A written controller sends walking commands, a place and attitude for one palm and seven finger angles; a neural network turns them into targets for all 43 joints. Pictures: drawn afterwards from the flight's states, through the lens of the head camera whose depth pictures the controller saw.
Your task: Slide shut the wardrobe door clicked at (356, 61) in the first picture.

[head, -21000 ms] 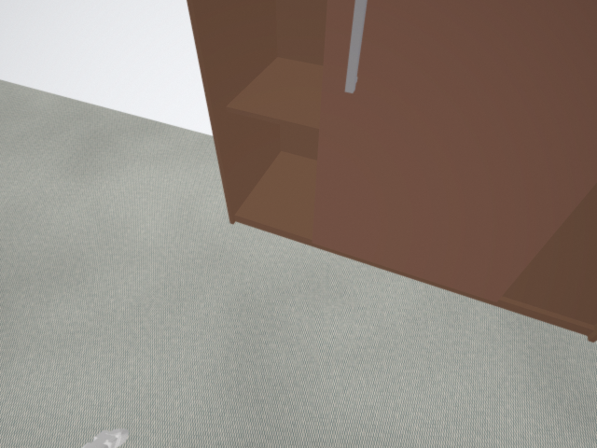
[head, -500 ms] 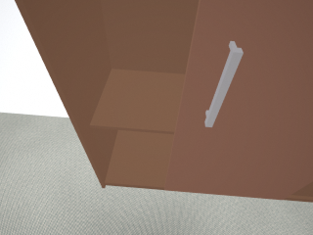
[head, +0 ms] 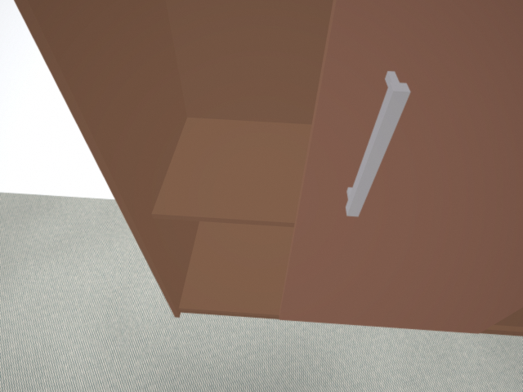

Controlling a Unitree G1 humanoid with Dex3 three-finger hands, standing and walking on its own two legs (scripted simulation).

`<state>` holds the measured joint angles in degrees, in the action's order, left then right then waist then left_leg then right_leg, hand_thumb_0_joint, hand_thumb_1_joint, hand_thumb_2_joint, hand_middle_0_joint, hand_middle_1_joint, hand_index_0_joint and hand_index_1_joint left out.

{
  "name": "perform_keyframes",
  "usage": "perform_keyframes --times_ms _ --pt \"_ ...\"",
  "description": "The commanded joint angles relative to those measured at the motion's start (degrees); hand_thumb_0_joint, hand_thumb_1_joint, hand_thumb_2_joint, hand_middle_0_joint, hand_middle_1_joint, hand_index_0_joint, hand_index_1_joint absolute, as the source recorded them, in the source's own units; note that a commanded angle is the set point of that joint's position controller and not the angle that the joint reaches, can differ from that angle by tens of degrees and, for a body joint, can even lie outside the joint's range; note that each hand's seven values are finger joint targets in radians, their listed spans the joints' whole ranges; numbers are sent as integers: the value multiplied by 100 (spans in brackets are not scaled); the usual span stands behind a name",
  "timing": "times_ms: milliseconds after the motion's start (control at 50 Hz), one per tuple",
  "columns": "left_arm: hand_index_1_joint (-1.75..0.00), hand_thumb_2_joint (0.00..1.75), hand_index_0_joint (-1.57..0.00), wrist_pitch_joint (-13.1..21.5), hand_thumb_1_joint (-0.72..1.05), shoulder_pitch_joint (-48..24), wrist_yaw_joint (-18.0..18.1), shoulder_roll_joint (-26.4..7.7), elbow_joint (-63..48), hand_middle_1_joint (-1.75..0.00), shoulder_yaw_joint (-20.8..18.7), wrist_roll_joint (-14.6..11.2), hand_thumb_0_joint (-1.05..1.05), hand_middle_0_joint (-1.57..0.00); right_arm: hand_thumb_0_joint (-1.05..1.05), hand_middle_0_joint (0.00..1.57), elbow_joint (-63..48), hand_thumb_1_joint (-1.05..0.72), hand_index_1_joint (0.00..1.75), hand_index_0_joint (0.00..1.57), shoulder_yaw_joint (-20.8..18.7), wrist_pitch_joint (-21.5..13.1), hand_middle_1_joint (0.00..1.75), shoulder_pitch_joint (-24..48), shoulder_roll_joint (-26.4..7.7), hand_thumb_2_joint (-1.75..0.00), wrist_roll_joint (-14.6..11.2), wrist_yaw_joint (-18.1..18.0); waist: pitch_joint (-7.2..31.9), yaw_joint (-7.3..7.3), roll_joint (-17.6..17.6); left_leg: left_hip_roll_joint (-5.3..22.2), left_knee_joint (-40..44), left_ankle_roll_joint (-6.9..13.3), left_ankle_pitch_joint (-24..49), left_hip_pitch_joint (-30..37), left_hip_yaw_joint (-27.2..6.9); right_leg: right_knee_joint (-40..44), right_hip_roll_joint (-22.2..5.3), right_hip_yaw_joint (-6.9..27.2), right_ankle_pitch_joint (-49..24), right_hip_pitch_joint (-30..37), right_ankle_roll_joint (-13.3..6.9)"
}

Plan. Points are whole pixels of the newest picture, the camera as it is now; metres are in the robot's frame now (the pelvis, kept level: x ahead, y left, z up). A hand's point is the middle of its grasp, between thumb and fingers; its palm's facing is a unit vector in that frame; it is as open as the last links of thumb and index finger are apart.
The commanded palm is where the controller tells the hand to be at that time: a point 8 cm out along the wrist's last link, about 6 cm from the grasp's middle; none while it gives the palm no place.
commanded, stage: look again from close up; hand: right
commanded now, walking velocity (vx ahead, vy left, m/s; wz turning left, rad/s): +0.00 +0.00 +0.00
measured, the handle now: (369, 153) +0.46 -0.15 +0.14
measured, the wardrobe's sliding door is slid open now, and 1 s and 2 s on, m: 0.38 0.38 0.38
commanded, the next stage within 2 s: raise the hand with hooked fingers in 0.76 s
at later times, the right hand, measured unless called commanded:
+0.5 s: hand out of the picture -0.01 -0.16 -0.18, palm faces +0.03 +0.98 -0.18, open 7.4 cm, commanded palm none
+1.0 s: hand out of the picture +0.10 -0.21 -0.09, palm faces +0.25 +0.94 -0.24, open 7.3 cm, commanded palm +0.09 -0.23 -0.05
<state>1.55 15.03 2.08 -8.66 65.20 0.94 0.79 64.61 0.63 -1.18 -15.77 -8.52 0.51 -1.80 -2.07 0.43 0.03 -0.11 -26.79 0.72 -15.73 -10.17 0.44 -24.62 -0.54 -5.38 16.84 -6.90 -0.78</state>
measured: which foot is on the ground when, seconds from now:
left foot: down 0.00-1.00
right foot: down 0.00-1.00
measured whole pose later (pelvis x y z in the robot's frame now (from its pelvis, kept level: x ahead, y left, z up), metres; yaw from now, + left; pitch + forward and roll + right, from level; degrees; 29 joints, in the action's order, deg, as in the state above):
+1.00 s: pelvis -0.02 -0.01 +0.00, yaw -2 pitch -1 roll +0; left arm 12.9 22.2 4.6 -11.9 53.3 0.7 -2.6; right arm 17.1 -0.3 2.8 -27.1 -12.8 -7.4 -6.5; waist -0.2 0.5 -1.4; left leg 1.1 -30.1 0.3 -16.5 -12.8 2.4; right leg -29.4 0.3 -3.4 17.5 -11.1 -1.4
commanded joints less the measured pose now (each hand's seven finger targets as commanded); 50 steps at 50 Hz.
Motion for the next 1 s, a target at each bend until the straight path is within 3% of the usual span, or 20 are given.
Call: perform_keyframes --times_ms 0,300,400,520,580,660,820,840,860,880,900,920,940,960,980 --pt "-30 90 -20 54 90 405 0 -514 -132 -30 -86 -17 0 -20 0 20 -152 -90 30 20 -96 -67 30 -382 -579 -90 20 -45 -83 -39 0 604 373 185 1633 -70 -554 412 -560 533 -1215 -100 -95" --pt "-30 90 -20 57 90 524 5 -442 -75 -30 -79 -19 0 -20 0 20 -143 -90 30 20 -102 -64 30 -470 -516 -90 18 -48 -105 -41 -7 575 422 195 1525 -50 -554 470 -567 552 -1145 -121 -101" --pt "-30 90 -20 44 90 562 0 -389 -58 -30 -81 -25 0 -20 0 20 -136 -90 30 20 -97 -56 30 -488 -490 -90 23 -48 -284 -34 88 578 490 190 1295 -109 -546 513 -547 561 -927 -259 -104" --pt "-30 90 -20 57 90 602 8 -370 -50 -30 -74 -22 0 -20 0 20 -136 -90 30 20 -107 -46 30 -523 -468 -90 18 -49 -243 -29 -69 553 463 192 1217 -116 -536 538 -559 585 -976 -232 -110" --pt "-30 90 -20 52 90 626 10 -345 -41 -30 -81 -27 0 -20 0 20 -121 -90 30 20 -101 -49 30 -547 -446 -90 21 -48 -274 -28 60 540 485 184 1200 -127 -510 536 -570 588 -980 -227 -128" --pt "-30 90 -20 78 90 672 15 -342 -31 -30 -77 -24 0 -20 0 20 -129 -90 30 20 -112 -47 30 -575 -416 -90 19 -54 -169 -24 -73 548 422 181 1266 -88 -484 542 -582 604 -1168 -168 -133" --pt "-30 90 -20 67 90 680 24 -317 -47 -30 -80 -27 0 -20 0 20 -103 -90 30 20 -113 -43 30 -622 -373 -90 25 -56 -289 -25 5 535 446 183 1203 -155 -492 542 -576 615 -1086 -219 -137" --pt "-30 90 -20 93 90 -21 -46 -641 -487 -30 -155 -84 0 -20 0 20 84 -90 30 20 -116 -167 30 -963 -639 -90 90 -271 -331 173 324 906 383 31 3713 -168 -683 -757 -646 376 -1798 -668 54" --pt "-30 90 -20 921 90 228 200 -1665 -2544 -30 -254 -296 0 -20 0 20 -8889 -88 32 20 -412 -1325 32 3268 -1720 -89 -1161 -178 2560 -592 -779 372 -121 90 2634 446 -301 -15 -17 503 -2132 708 -78" --pt "-30 90 -20 1382 90 -524 402 -1127 -2379 -30 -1 -392 0 -20 0 20 -8812 -85 33 20 -763 -1137 33 2675 -2189 -88 -829 -413 1855 -203 -1476 91 -245 175 1543 79 -366 -39 -126 254 -2228 693 -67" --pt "-30 90 -20 1641 90 -79 357 -1220 -2124 -30 -227 -194 0 -20 0 21 -7288 -83 34 21 -280 -718 34 1015 -1145 -87 -657 -553 2023 -152 -1592 68 -272 239 805 -42 -50 45 -159 438 -2395 424 55" --pt "-30 90 -20 1708 90 -79 287 -820 -1991 -30 -167 -405 0 -20 0 21 -5717 -81 36 21 383 -6 36 -699 46 -86 -757 -580 941 -182 -682 134 -168 139 691 -425 142 63 -260 594 -2070 -251 20" --pt "-30 90 -20 1770 90 -95 279 -1063 -2399 -30 -183 -484 0 -20 0 21 -6978 -78 37 21 490 54 37 -205 99 -85 -999 -459 727 -178 -352 144 -166 84 797 -423 229 0 -205 758 -1573 -483 -30" --pt "-30 90 -20 1875 90 -244 321 -1286 -2576 -30 -258 -466 0 -20 0 21 -7577 -76 39 21 278 -214 39 95 -263 -84 -1011 -361 687 -276 -55 145 -74 41 583 -673 261 -139 -186 719 -1116 -462 -36" --pt "-30 90 -20 2012 90 -325 331 -1304 -2819 -30 -265 -382 0 -20 0 21 -7585 -74 40 21 347 -451 40 -65 -192 -83 -960 -242 544 -350 260 120 -55 22 360 -882 299 -342 -46 690 -853 -633 -111"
